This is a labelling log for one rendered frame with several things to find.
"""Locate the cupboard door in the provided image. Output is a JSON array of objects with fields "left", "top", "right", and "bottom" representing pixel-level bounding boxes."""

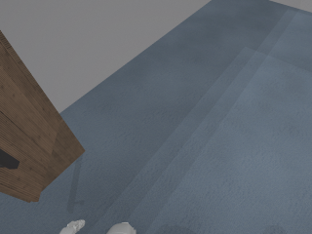
[{"left": 0, "top": 40, "right": 60, "bottom": 202}]

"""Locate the robot left thigh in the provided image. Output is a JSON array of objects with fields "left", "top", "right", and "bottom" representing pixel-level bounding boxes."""
[{"left": 106, "top": 223, "right": 137, "bottom": 234}]

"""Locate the robot left hand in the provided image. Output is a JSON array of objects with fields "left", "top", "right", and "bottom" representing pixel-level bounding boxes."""
[{"left": 59, "top": 219, "right": 86, "bottom": 234}]

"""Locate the handle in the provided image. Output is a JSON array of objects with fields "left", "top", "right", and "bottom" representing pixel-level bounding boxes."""
[{"left": 0, "top": 149, "right": 20, "bottom": 170}]

